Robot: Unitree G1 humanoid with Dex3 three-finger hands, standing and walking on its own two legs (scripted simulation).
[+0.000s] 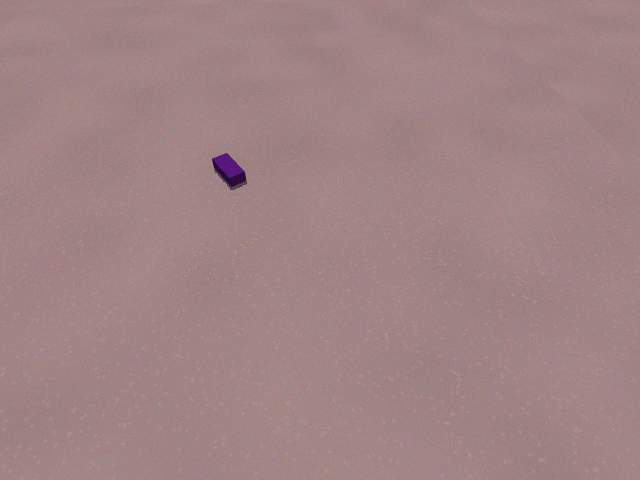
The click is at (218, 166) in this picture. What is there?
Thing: lying carton
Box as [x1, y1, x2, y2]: [212, 153, 245, 186]
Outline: 212,159 216,170 231,186 245,180 244,171 226,153
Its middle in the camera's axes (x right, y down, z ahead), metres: -0.47 -0.36 +1.95
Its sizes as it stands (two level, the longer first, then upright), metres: 0.190 0.084 0.057
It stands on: the floor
